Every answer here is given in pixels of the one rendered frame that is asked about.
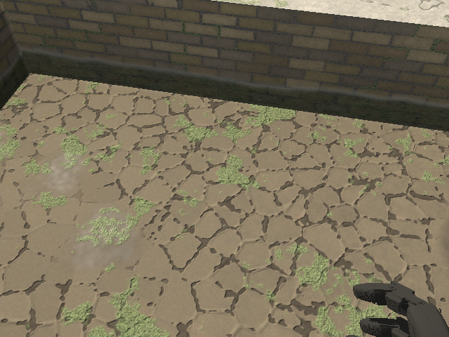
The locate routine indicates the robot right hand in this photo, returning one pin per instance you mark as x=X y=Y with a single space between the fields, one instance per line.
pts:
x=424 y=320

